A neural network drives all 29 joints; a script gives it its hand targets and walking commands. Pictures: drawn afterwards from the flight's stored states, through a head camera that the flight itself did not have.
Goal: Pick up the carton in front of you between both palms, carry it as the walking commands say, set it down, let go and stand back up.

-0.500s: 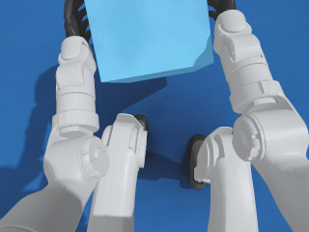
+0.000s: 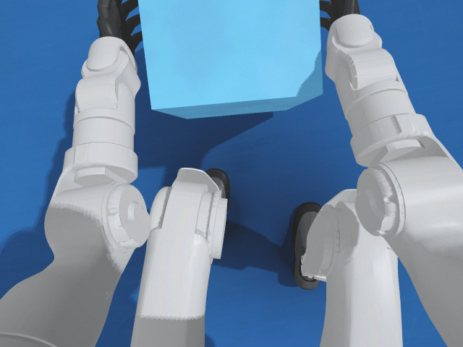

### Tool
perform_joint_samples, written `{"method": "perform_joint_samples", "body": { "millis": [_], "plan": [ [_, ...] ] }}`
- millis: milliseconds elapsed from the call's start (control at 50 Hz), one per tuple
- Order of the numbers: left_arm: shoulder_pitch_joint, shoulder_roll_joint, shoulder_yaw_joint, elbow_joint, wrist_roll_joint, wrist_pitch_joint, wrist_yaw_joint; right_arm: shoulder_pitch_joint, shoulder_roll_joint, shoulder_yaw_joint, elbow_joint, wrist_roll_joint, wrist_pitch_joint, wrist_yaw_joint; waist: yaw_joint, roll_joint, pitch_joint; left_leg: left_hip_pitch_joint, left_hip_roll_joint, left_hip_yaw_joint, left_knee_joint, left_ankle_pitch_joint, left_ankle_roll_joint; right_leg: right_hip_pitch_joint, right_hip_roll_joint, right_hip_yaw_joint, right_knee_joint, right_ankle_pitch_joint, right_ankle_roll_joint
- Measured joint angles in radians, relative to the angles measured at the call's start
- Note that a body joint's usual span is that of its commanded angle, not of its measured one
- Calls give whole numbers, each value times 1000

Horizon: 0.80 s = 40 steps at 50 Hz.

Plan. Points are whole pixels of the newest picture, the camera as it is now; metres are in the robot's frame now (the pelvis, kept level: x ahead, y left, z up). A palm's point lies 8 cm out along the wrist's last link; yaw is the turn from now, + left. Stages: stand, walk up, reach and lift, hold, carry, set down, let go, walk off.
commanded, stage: set down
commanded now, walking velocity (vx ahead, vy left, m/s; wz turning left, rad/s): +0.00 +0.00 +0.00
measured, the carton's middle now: (231, 46) +0.51 +0.12 -0.23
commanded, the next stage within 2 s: none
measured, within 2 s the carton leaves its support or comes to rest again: rests again in 0.68 s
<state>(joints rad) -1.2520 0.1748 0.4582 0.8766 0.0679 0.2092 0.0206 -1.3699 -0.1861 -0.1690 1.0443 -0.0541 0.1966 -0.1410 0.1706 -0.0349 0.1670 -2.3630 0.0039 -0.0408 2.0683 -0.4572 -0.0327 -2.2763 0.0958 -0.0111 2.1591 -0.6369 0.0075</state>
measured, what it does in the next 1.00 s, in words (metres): stands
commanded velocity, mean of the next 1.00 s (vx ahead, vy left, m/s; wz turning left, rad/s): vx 0.00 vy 0.00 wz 0.00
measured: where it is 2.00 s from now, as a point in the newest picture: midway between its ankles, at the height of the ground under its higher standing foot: (258, 242)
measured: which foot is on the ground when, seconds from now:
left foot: down 0.00-1.00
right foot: down 0.00-1.00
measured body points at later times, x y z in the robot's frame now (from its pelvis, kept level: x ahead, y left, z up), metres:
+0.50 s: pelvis +0.00 -0.01 -0.01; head +0.37 +0.01 +0.25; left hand +0.49 +0.28 -0.18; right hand +0.55 -0.02 -0.20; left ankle +0.13 +0.13 -0.35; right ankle +0.09 -0.11 -0.35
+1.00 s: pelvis -0.01 +0.00 -0.01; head +0.37 +0.02 +0.23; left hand +0.46 +0.31 -0.20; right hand +0.57 -0.09 -0.21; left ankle +0.13 +0.13 -0.35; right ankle +0.09 -0.11 -0.35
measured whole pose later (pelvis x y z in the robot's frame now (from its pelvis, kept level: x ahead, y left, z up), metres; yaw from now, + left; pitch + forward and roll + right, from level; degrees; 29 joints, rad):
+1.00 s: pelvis -0.01 +0.00 -0.01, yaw +0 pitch +37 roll +1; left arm -1.28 0.36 0.33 1.11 -0.20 -0.03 0.06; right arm -1.43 -0.41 0.08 1.05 0.19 0.09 -0.10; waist 0.14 0.00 0.39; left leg -2.29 0.02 0.00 2.12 -0.47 -0.02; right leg -2.22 0.12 0.03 2.22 -0.64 0.03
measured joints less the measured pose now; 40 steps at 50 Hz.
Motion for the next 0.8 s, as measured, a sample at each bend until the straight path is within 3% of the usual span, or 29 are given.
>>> {"method": "perform_joint_samples", "body": {
  "millis": [220, 320, 560, 740, 800],
  "plan": [
    [-57, 60, 7, 71, -9, -24, -25, -66, -12, 52, 32, 32, -22, 27, 13, 23, 84, 12, 17, 13, 5, 0, -3, -8, 19, 15, 14, 15, -1],
    [-44, 83, 22, 82, -22, -37, -39, -67, 20, 21, 30, -20, -32, 39, -13, 32, 83, 11, 10, 19, 17, -8, -7, -9, 11, 19, 35, -2, -7],
    [-57, 88, 83, 130, 21, -62, -67, -69, 32, -15, 27, -62, -44, 72, -13, 20, 98, 19, 14, 20, 26, -18, -10, -5, 16, 20, 45, -8, -9],
    [-62, 106, 37, 182, -33, -113, -54, -88, 4, 22, 56, -59, -94, 83, -18, 39, 152, 45, 7, 30, 36, -11, -9, 24, 10, 30, 62, -12, -1],
    [-73, 109, -1, 252, -60, -160, -11, -82, -52, 73, 68, -10, -113, 51, -12, 48, 182, 57, 7, 36, 39, -8, -5, 36, 9, 36, 67, -11, 7]
  ]
}}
